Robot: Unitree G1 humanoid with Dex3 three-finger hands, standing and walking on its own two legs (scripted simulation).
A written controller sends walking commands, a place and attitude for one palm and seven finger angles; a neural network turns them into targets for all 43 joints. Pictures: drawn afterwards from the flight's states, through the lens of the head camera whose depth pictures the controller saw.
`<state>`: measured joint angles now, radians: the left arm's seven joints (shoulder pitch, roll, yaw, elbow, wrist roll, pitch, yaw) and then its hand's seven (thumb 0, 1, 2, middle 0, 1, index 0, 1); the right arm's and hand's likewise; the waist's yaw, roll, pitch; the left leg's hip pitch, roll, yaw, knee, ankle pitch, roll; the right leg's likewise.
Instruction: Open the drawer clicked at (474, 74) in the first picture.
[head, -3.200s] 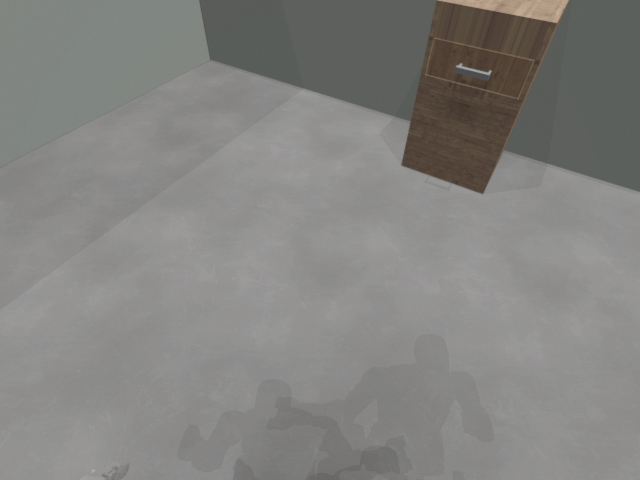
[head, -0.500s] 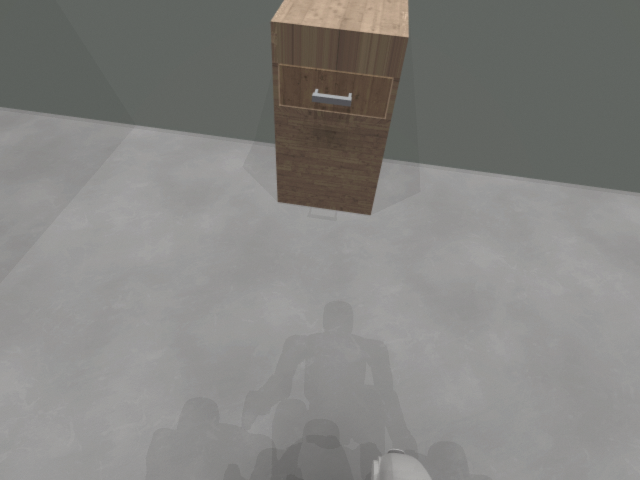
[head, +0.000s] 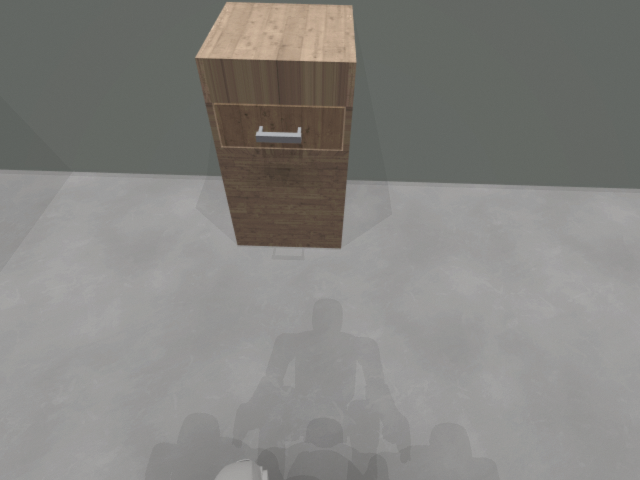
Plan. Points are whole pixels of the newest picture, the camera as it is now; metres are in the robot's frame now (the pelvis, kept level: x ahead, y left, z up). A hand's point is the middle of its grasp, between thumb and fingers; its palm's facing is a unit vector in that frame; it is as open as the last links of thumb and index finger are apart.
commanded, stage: walk to a spot facing it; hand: left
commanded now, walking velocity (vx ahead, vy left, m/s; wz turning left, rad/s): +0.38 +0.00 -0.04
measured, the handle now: (279, 133) +1.08 +0.16 -0.20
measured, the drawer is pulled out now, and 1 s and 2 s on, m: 0.00 0.00 0.00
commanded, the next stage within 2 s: turn to face it in 0.42 s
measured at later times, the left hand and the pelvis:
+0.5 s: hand (186, 389) +0.29 +0.23 -0.17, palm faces -0.10 -0.98 -0.18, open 7.4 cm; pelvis +0.20 +0.05 +0.00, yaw -10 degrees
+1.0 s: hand (237, 337) +0.39 +0.17 -0.18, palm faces -0.05 -0.99 -0.12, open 7.3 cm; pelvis +0.27 +0.02 -0.01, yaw -5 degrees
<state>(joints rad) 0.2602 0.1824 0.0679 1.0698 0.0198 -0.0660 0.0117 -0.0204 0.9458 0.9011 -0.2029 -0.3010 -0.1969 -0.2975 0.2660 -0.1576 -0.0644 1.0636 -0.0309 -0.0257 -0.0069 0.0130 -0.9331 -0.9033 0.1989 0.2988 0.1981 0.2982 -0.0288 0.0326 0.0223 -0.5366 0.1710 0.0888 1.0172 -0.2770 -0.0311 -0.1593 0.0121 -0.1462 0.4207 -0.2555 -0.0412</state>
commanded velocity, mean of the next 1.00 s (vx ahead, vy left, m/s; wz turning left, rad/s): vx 0.08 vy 0.00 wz -0.07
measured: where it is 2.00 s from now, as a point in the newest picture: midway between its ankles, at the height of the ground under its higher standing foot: (310, 401)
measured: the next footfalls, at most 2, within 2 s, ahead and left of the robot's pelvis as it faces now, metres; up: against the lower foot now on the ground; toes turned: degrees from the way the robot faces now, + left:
left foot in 0.16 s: +0.22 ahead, +0.16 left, +0.00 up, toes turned +11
right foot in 0.62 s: +0.35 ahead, -0.10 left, +0.00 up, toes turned -21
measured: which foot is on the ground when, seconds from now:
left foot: up 0.00-0.14, down 0.16-0.64, up 0.66-0.98, down 1.00-1.00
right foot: down 0.00-0.18, up 0.20-0.60, down 0.62-1.00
